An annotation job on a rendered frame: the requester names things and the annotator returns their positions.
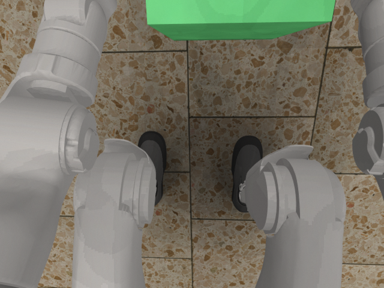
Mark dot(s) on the robot left thigh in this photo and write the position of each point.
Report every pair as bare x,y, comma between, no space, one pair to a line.
107,247

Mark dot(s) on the right robot upper arm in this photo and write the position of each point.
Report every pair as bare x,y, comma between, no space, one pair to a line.
368,145

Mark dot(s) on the carton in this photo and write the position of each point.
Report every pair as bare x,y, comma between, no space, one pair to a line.
235,19

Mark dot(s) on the left robot upper arm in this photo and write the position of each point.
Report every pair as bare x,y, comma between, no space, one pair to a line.
44,144

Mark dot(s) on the robot right thigh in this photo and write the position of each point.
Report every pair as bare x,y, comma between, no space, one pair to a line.
293,200

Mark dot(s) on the right robot forearm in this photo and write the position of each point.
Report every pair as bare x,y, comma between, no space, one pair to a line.
371,36

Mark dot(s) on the robot thigh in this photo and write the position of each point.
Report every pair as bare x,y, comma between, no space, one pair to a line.
107,247
293,200

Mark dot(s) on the left robot forearm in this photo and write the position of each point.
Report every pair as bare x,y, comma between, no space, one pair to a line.
65,56

